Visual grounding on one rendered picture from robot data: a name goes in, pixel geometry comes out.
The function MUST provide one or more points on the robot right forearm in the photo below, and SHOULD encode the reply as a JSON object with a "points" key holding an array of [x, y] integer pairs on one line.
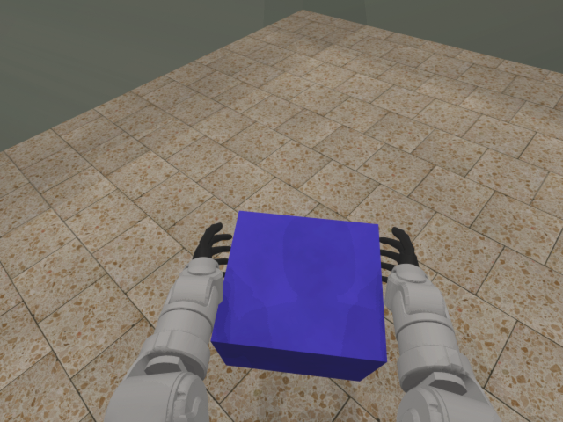
{"points": [[428, 349]]}

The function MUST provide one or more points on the robot right hand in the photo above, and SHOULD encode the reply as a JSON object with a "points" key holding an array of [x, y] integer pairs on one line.
{"points": [[405, 247]]}

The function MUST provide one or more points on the robot left forearm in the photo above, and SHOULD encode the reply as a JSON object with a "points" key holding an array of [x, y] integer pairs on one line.
{"points": [[180, 340]]}

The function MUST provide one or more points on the carton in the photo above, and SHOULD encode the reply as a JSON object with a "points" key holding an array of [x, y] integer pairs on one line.
{"points": [[304, 296]]}

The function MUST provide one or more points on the left robot upper arm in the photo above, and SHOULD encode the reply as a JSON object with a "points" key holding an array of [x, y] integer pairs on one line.
{"points": [[168, 397]]}

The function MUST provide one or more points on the right robot upper arm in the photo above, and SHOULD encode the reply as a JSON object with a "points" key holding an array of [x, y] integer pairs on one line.
{"points": [[430, 404]]}

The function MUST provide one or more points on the robot left hand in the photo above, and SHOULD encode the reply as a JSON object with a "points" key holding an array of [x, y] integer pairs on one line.
{"points": [[205, 248]]}

